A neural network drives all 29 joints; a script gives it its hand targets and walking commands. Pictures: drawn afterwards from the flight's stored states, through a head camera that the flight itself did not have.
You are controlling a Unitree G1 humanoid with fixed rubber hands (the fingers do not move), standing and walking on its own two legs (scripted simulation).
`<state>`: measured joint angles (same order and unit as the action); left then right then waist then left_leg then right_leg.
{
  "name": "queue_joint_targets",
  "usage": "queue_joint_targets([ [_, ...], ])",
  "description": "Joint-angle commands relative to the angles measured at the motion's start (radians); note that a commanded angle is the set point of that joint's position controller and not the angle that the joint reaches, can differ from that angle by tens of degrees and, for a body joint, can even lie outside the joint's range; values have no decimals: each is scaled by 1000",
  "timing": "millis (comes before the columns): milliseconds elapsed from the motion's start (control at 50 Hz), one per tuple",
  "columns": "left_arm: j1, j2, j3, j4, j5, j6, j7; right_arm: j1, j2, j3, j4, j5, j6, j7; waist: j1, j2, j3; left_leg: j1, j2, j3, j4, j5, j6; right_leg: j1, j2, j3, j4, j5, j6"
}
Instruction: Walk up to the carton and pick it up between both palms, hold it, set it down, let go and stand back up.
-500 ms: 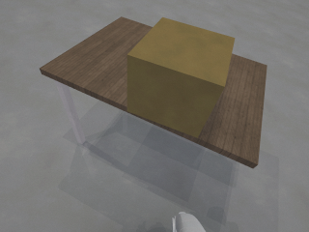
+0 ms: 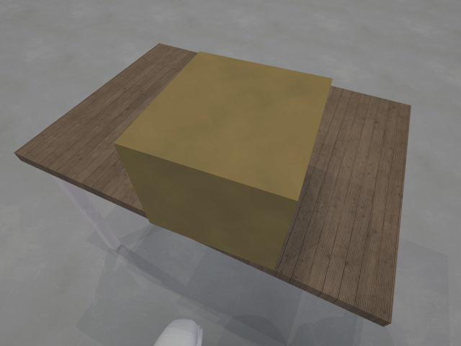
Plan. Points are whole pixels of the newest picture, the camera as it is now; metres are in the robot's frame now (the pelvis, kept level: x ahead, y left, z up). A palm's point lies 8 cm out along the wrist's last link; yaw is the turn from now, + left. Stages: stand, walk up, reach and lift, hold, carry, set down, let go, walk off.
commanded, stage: walk up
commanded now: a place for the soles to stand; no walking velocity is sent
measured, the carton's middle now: (234, 155) +0.47 +0.02 +0.03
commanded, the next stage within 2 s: none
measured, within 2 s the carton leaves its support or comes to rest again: neither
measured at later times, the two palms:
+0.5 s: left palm out of the picture +0.08 +0.25 -0.13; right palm out of the picture +0.13 -0.24 -0.12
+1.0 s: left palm out of the picture +0.05 +0.36 -0.11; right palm out of the picture +0.15 -0.18 -0.13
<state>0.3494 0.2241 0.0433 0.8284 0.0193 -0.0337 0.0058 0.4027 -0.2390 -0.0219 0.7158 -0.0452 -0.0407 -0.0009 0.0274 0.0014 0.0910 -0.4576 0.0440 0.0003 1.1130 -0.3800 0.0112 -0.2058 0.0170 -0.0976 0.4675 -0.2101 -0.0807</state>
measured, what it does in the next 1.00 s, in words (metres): steps on the spot: left foot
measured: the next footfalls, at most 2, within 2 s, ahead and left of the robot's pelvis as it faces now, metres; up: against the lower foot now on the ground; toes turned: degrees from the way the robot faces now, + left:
left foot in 0.20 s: +0.14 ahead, +0.10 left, +0.00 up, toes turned +3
left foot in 1.12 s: +0.17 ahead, +0.29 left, +0.00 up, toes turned -17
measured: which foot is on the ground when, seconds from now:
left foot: up 0.00-0.18, down 0.20-0.74, up 0.76-1.00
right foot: down 0.00-1.00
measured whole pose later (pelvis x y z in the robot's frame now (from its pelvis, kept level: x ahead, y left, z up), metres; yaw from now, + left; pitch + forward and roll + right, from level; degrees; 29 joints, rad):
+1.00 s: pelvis +0.04 +0.09 +0.00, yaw -4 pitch -1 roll -1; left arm 0.42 0.23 0.05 0.82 0.04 -0.05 0.10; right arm 0.10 -0.33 0.01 0.86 -0.09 0.11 0.04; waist 0.04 0.07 0.10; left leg -0.55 0.12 -0.04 0.96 -0.31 -0.09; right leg -0.21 -0.05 0.00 0.49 -0.26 0.04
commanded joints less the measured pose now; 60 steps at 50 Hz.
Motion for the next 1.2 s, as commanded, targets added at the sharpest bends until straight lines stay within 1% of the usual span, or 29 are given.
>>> queue_joint_targets([
  [0, -48, 84, 5, -61, 12, -20, 1, 103, 25, 9, -4, 7, 5, -18, -70, -109, -16, 99, -28, 46, -172, 120, -32, -114, -172, 59, -98, 735, -76],
  [60, 20, 114, 7, -56, 16, 5, 2, -24, 5, 12, -14, 14, 18, -47, -13, -148, -65, 98, -46, 81, -301, 204, -20, 0, -184, 85, -13, 817, -38],
  [100, 17, 135, 5, -71, 13, 29, 4, -64, -9, 9, -10, 16, 25, -61, 1, -142, -96, 140, -46, 81, -385, 236, -3, 20, -197, 117, 34, 704, -30],
  [140, -6, 148, -4, -74, -2, 41, 7, -88, -29, 2, -2, 10, 30, -64, -23, -88, -86, 244, -30, 46, -511, 319, 22, -52, -221, 161, 72, 531, -2],
  [160, -2, 149, -16, -65, -8, 42, 4, -76, -44, 5, 1, 10, 25, -61, -40, -48, -83, 302, 7, -6, -599, 420, 44, -101, -228, 183, 77, 389, 21],
  [180, 38, 134, -26, -59, -14, 41, 1, -78, -79, -1, 3, 8, 22, -60, -31, 21, -98, 356, 107, -108, -594, 561, 77, -151, -197, 179, 104, 206, 44],
  [200, 119, 93, -42, -48, -18, 43, 4, -92, -109, -9, 6, 20, 32, -53, -4, 108, -134, 351, 228, -224, -587, 602, 154, -142, -130, 132, 175, -49, 72],
  [220, 132, 70, -61, -31, -13, 58, 12, -117, -112, -5, 13, 59, 35, -44, 3, 98, -151, 220, 304, -316, -673, 482, 236, -53, -74, 103, 212, -217, 91],
  [240, 56, 76, -53, -43, -3, 70, 21, -169, -119, -8, 17, 73, 36, -42, -5, 119, -104, 98, 292, -332, -740, 365, 248, -4, -48, 101, 227, -250, 76],
  [300, 32, 96, -48, -39, 1, 55, 14, -233, -107, 11, 39, 51, 36, -34, 10, 135, -58, 25, 182, -223, -768, 216, 140, 43, -69, 129, 68, -137, 48],
  [360, 26, 129, -42, -12, -13, 28, 9, -219, -82, 27, 66, 48, 34, -20, -9, 53, -83, 120, 101, -140, -697, 147, 77, -16, -136, 183, -38, -93, 25],
  [460, -59, 131, -46, 4, -21, 23, 9, -195, -71, 38, 120, 36, 25, -16, -51, -42, -47, 221, 49, -79, -617, 210, 56, -123, -194, 208, -165, -96, 15],
  [600, -56, 133, -47, 56, -19, 32, 7, -177, -112, 43, 172, 42, 13, -19, -28, -28, -36, 138, 48, -94, -668, 184, 52, -27, -158, 144, -151, -137, 7],
  [680, -59, 130, -52, 76, -20, 36, 7, -155, -120, 43, 188, 36, 13, -21, -26, 38, -40, 129, 74, -142, -729, 150, 54, -15, -131, 117, -104, -140, 13],
  [700, 130, 148, -15, 54, 17, 12, 41, -272, -216, 5, 135, -30, 51, 3, 64, 133, -6, 10, -6, -10, -493, 1, 3, 31, -278, 355, -191, -246, -61],
  [720, 181, 229, 3, 81, 26, 3, 70, -330, -188, 5, 99, -51, 76, 14, 74, 83, 33, -183, -22, 10, -313, -105, -30, 97, -425, 551, -268, -290, -139],
  [740, 111, 251, 17, 66, 29, 2, 96, -256, -150, 7, 118, -65, 95, 17, 19, 47, 57, -285, 34, -42, -196, -103, -53, 129, -493, 574, -256, -228, -174],
  [760, 68, 213, 21, 44, 26, -3, 111, -213, -133, 10, 126, -62, 105, 20, -15, 52, 48, -297, 72, -74, -172, -44, -65, 150, -464, 501, -230, -92, -157],
  [800, 74, 156, 17, 8, 18, -18, 113, -249, -132, 16, 103, -61, 111, 23, -14, 51, -22, -239, 71, -80, -146, 35, -93, 152, -369, 402, -185, 90, -116],
  [880, 83, 151, 39, -39, 19, -30, 99, -290, -125, 23, 91, -46, 132, 44, 2, -121, -68, -211, 69, -22, -104, 81, -117, 152, -264, 260, -86, 410, -83],
  [940, 127, 185, 58, -66, 23, -30, 97, -392, -152, 17, 61, -38, 144, 47, 38, -133, -32, -186, 85, -39, -143, 64, -105, 102, -287, 300, -61, 477, -94],
  [980, 104, 216, 69, -98, 26, -31, 91, -376, -132, 18, 50, -23, 134, 46, 14, -173, -40, -125, 96, -51, -231, 98, -83, 57, -288, 304, -19, 469, -82],
  [1020, 50, 247, 73, -132, 32, -18, 71, -331, -111, 15, 60, 3, 120, 46, -5, -242, -90, 47, 30, 21, -370, 80, -63, -29, -220, 226, 35, 404, -38],
  [1060, -3, 258, 66, -162, 31, -3, 51, -225, -134, -8, 90, 8, 106, 40, -64, -158, -132, 310, -21, 66, -564, 246, -37, -190, -171, 226, 125, 213, 7],
  [1080, 25, 216, 51, -163, 30, 7, 46, -162, -185, -26, 100, 8, 94, 38, -89, -42, -156, 438, 2, 23, -653, 318, -14, -260, -81, 189, 265, 43, 42],
  [1100, 73, 129, 22, -174, 34, 13, 41, -108, -232, -50, 102, 0, 86, 33, -97, 173, -204, 517, 172, -137, -677, 332, 5, -388, 7, 150, 441, -343, 75],
  [1120, 140, 78, 6, -178, 24, 29, 56, -162, -305, -60, 59, 15, 92, 22, -59, 295, -208, 410, 372, -377, -749, 257, 104, -429, 33, 157, 593, -579, 92],
  [1140, 127, 96, 16, -176, 5, 42, 73, -223, -323, -71, 35, 37, 104, 7, -78, 326, -177, 263, 407, -437, -837, 32, 186, -400, 0, 194, 719, -566, 81],
  [1180, 72, 128, 32, -172, 8, 37, 67, -283, -206, -49, 34, 31, 113, -6, -57, 237, -40, 177, 298, -236, -809, 65, 157, -386, -2, 210, 755, -427, 82],
])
